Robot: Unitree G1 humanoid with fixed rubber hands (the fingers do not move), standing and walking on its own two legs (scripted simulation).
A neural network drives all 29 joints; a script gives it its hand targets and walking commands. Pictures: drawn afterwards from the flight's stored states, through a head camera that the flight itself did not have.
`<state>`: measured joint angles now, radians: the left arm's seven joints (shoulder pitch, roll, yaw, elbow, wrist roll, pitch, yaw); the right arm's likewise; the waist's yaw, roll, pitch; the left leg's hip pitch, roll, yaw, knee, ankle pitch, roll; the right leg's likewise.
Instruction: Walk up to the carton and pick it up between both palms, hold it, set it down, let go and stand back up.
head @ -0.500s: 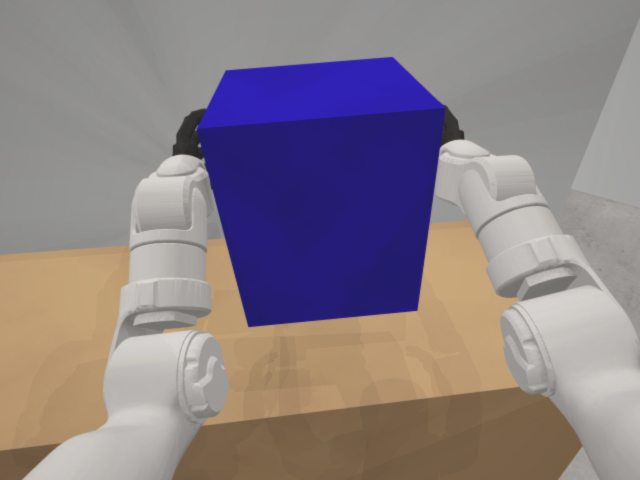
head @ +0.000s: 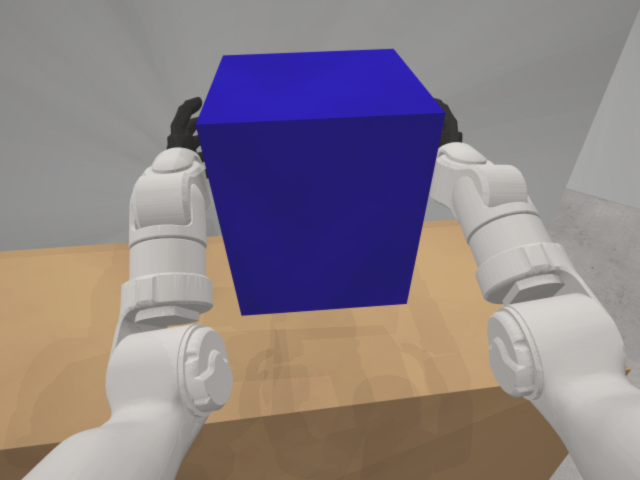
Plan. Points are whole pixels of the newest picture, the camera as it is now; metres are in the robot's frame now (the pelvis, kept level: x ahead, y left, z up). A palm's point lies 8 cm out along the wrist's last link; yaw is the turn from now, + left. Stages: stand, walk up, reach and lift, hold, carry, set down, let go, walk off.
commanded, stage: set down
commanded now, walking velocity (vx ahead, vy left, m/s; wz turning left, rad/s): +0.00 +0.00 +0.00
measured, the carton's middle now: (317, 182) +0.40 +0.00 +0.26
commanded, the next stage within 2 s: none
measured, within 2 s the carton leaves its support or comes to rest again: neither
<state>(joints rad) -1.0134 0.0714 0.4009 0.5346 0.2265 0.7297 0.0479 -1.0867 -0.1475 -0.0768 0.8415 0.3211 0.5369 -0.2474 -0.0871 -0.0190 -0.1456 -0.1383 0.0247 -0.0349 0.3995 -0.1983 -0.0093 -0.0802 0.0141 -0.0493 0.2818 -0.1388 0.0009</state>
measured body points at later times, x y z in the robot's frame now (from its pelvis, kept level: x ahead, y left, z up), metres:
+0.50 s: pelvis +0.00 +0.00 +0.00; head -0.05 +0.04 +0.45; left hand +0.42 +0.15 +0.23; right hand +0.40 -0.15 +0.20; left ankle +0.02 +0.12 -0.75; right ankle +0.01 -0.12 -0.75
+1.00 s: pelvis +0.01 +0.00 +0.00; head -0.03 +0.05 +0.45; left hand +0.42 +0.15 +0.19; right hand +0.41 -0.15 +0.18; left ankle +0.02 +0.12 -0.75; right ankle +0.01 -0.12 -0.75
